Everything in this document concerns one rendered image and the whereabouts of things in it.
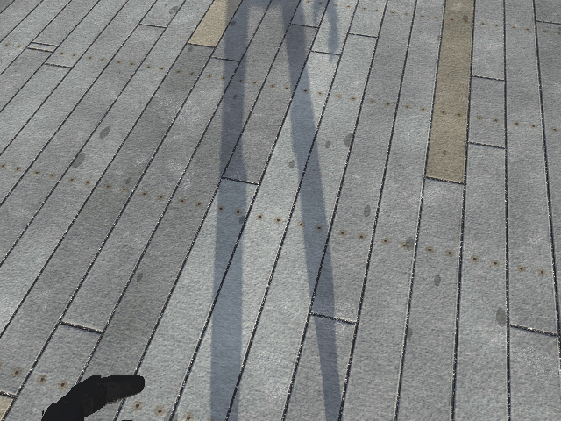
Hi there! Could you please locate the left robot hand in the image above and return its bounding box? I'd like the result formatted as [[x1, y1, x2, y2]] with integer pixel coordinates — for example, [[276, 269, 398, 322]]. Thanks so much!
[[41, 375, 145, 421]]

